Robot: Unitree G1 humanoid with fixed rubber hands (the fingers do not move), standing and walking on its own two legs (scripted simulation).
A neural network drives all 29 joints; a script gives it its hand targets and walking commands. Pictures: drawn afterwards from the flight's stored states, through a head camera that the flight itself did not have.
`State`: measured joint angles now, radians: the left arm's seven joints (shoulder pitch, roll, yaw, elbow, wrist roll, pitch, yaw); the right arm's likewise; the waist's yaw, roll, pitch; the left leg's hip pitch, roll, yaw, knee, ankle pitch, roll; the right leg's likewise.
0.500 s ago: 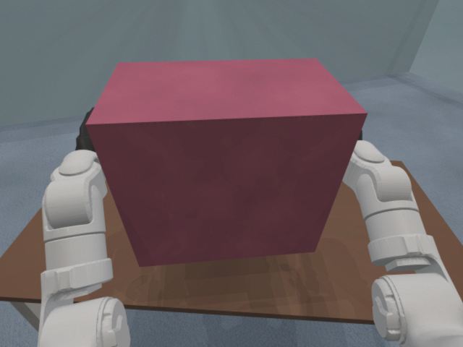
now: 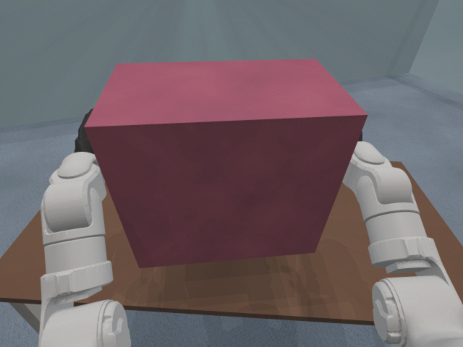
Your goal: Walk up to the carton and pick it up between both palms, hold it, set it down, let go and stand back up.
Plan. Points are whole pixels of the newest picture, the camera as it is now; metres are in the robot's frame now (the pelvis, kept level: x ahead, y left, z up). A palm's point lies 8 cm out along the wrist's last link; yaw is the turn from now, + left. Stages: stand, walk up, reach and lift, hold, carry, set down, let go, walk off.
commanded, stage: hold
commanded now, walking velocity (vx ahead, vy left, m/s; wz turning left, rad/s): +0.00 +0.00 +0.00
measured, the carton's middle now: (224, 166) +0.36 +0.00 +0.20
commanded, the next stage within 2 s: none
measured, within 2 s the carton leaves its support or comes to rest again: neither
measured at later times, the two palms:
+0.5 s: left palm (90, 155) +0.36 +0.20 +0.23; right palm (346, 144) +0.36 -0.20 +0.23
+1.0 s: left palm (92, 157) +0.36 +0.20 +0.23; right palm (346, 146) +0.36 -0.20 +0.23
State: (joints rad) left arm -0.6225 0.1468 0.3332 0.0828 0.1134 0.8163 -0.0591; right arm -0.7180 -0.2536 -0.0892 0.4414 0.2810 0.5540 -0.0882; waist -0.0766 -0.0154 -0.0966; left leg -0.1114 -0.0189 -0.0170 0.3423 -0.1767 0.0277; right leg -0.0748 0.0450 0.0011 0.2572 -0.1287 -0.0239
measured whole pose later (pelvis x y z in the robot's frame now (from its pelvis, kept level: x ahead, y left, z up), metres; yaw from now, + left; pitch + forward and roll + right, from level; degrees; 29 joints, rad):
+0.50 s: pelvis +0.00 +0.00 +0.00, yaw +0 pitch -3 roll -1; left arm -0.66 0.16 0.34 0.15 0.11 0.80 -0.06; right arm -0.75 -0.24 -0.10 0.49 0.26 0.56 -0.09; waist -0.07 -0.02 -0.11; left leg -0.13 -0.02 -0.02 0.34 -0.17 0.03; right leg -0.09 0.04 0.00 0.27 -0.13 -0.03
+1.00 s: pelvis +0.00 +0.00 +0.00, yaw +0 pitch -3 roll -1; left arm -0.62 0.15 0.33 0.08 0.11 0.82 -0.06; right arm -0.72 -0.25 -0.09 0.44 0.28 0.56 -0.09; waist -0.08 -0.02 -0.10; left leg -0.11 -0.02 -0.02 0.34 -0.18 0.03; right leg -0.07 0.05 0.00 0.26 -0.13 -0.03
